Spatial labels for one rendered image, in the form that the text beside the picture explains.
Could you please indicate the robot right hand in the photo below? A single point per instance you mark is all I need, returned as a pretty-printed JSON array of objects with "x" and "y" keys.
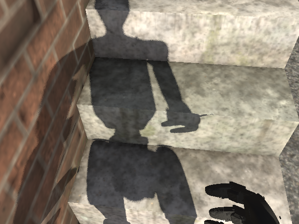
[{"x": 256, "y": 210}]

